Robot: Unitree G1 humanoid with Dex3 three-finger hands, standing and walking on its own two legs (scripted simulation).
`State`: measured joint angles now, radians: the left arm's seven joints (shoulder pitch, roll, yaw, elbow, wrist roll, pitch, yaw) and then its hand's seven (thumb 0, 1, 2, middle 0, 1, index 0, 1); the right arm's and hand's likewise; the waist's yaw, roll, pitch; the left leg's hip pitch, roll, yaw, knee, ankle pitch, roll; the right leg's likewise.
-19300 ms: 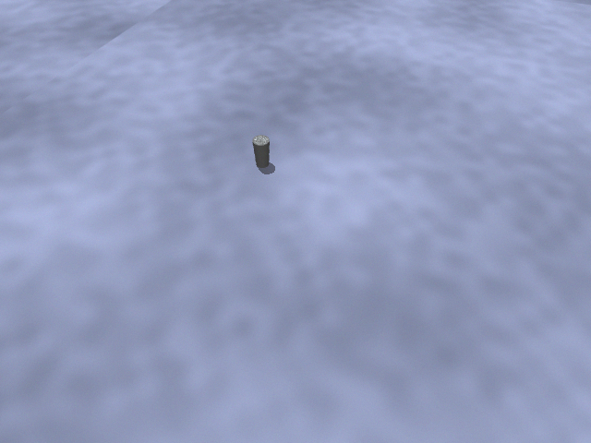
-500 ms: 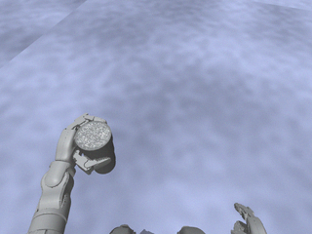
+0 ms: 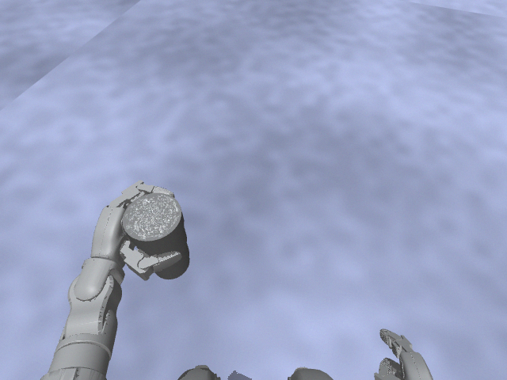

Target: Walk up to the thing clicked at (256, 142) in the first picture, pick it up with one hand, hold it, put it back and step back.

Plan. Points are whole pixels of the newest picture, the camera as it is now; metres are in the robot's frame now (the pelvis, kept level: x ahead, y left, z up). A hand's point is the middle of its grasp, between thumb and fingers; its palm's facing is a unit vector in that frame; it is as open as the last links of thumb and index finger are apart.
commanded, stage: hold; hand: left
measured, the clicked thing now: (163, 241) +0.32 +0.15 +0.01
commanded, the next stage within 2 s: crouch in 0.98 s
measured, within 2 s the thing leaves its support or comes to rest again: neither
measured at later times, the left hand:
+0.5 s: hand (153, 235) +0.32 +0.16 +0.04, palm faces -0.14 -0.99 +0.00, open 11.0 cm
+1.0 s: hand (153, 237) +0.32 +0.16 +0.04, palm faces -0.11 -0.99 +0.01, open 11.0 cm
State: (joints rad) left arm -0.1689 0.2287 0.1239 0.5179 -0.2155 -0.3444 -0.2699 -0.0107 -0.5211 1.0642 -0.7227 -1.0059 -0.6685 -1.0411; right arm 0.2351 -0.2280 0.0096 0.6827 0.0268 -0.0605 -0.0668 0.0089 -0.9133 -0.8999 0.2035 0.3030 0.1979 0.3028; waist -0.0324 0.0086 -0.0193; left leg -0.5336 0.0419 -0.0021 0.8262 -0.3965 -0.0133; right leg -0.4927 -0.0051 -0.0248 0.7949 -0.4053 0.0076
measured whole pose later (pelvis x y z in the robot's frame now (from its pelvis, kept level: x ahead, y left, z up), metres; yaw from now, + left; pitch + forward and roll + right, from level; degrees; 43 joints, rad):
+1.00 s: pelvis -0.01 +0.00 +0.00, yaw +0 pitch +6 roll -1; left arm -0.17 0.23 0.13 0.54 -0.22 -0.35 -0.28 -0.01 -0.51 1.06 -0.73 -1.00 -0.67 -1.03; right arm 0.24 -0.23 0.01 0.69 0.03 -0.07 -0.07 0.01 -0.92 -0.90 0.20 0.30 0.20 0.30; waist -0.03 0.01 -0.03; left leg -0.55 0.04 -0.01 0.84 -0.39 -0.01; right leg -0.50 0.00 -0.03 0.80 -0.40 0.01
